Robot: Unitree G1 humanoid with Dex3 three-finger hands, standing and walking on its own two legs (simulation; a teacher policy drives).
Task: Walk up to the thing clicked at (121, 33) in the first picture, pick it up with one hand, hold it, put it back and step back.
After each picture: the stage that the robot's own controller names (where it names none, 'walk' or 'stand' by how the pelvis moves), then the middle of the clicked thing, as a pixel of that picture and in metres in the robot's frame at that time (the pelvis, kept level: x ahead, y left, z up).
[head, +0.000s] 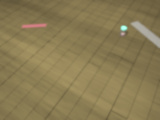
stand; (122, 31) +1.56 -0.50 -0.72
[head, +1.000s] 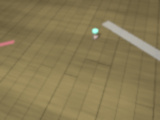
walk; (95, 34) +1.49 -0.06 -0.70
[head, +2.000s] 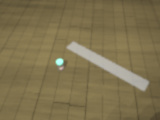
walk; (60, 65) +0.97 +0.27 -0.71
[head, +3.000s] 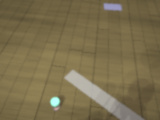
walk; (55, 104) +0.56 +0.21 -0.70
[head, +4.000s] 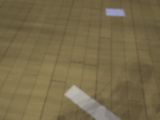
stand; out of the picture +0.38 +0.20 -0.71
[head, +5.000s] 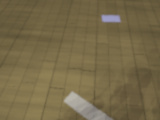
stand; out of the picture +0.37 +0.20 -0.72
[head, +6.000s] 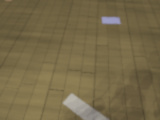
stand; out of the picture +0.37 +0.21 -0.73
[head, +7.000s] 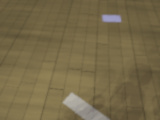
stand; out of the picture +0.35 +0.21 -0.73
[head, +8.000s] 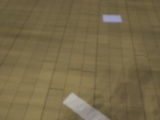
go down; out of the picture +0.35 +0.21 -0.73
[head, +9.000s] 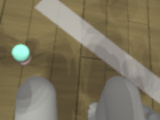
go down; (22, 55) +0.45 +0.23 -0.33
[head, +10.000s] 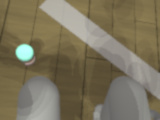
approach; (26, 56) +0.44 +0.23 -0.30
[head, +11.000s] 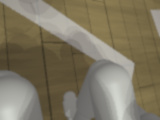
close in; out of the picture +0.43 +0.27 -0.22
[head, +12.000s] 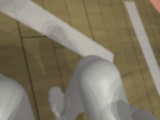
close; out of the picture +0.43 +0.29 -0.22
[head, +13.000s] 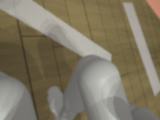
lift; out of the picture +0.42 +0.28 -0.23
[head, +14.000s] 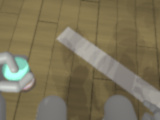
lift; (21, 76) +0.34 +0.21 -0.03
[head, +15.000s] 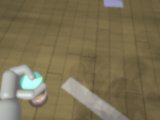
hold; (35, 90) +0.32 +0.17 -0.01
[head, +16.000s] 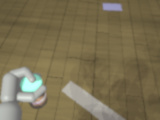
hold; (35, 92) +0.32 +0.17 -0.01
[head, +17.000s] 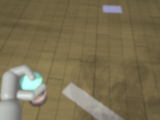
hold; (34, 90) +0.32 +0.18 -0.01
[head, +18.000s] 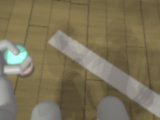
crouch; (20, 62) +0.41 +0.20 -0.08
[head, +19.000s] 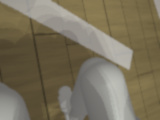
lower; out of the picture +0.44 +0.29 -0.22
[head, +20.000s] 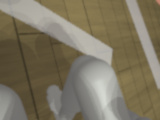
lower; out of the picture +0.43 +0.30 -0.23
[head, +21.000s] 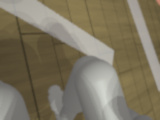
lower; out of the picture +0.43 +0.30 -0.23
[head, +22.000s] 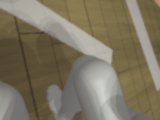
lower; out of the picture +0.43 +0.30 -0.23
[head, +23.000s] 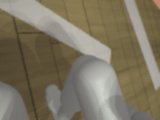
loosen; out of the picture +0.43 +0.30 -0.23
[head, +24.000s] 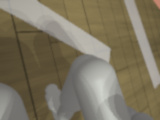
withdraw; out of the picture +0.43 +0.29 -0.23
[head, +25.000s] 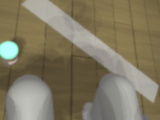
stand; (9, 54) +0.45 +0.25 -0.28
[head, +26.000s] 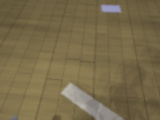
stand; out of the picture +0.39 +0.20 -0.64
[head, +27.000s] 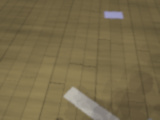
stand; out of the picture +0.40 +0.21 -0.67
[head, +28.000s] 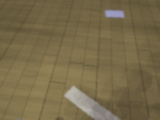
stand; out of the picture +0.39 +0.20 -0.67
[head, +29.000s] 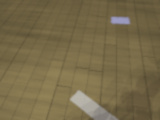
stand; out of the picture +0.40 +0.19 -0.72
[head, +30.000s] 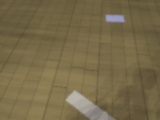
stand; out of the picture +0.38 +0.21 -0.73
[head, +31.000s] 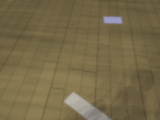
walk; out of the picture +0.38 +0.22 -0.73
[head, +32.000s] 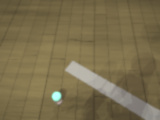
walk; (57, 98) +0.53 +0.23 -0.70
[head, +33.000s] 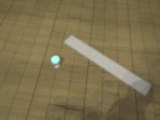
walk; (55, 62) +0.84 +0.21 -0.70
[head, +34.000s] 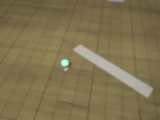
stand; (65, 66) +1.01 +0.20 -0.71
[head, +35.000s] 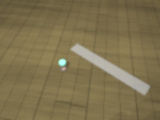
stand; (62, 65) +1.01 +0.20 -0.73
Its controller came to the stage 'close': yes
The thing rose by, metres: 0.71
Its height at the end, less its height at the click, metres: +0.00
